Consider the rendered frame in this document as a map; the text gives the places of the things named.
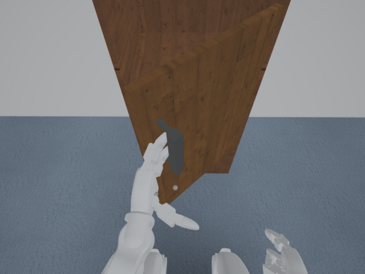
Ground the left robot thigh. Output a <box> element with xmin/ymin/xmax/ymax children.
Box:
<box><xmin>143</xmin><ymin>252</ymin><xmax>167</xmax><ymax>274</ymax></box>

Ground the right robot thigh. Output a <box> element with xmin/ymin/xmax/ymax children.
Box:
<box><xmin>212</xmin><ymin>252</ymin><xmax>250</xmax><ymax>274</ymax></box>

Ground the robot left forearm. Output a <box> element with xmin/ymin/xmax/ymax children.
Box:
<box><xmin>101</xmin><ymin>211</ymin><xmax>155</xmax><ymax>274</ymax></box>

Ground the robot left hand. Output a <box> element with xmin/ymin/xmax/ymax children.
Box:
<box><xmin>131</xmin><ymin>132</ymin><xmax>199</xmax><ymax>230</ymax></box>

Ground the handle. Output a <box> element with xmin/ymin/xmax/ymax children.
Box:
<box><xmin>156</xmin><ymin>118</ymin><xmax>184</xmax><ymax>176</ymax></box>

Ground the robot right hand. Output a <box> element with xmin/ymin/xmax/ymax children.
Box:
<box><xmin>263</xmin><ymin>229</ymin><xmax>308</xmax><ymax>274</ymax></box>

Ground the robot thigh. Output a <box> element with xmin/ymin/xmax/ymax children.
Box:
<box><xmin>143</xmin><ymin>252</ymin><xmax>167</xmax><ymax>274</ymax></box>
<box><xmin>212</xmin><ymin>252</ymin><xmax>250</xmax><ymax>274</ymax></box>

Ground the cupboard door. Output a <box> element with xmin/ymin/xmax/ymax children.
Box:
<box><xmin>123</xmin><ymin>3</ymin><xmax>283</xmax><ymax>205</ymax></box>

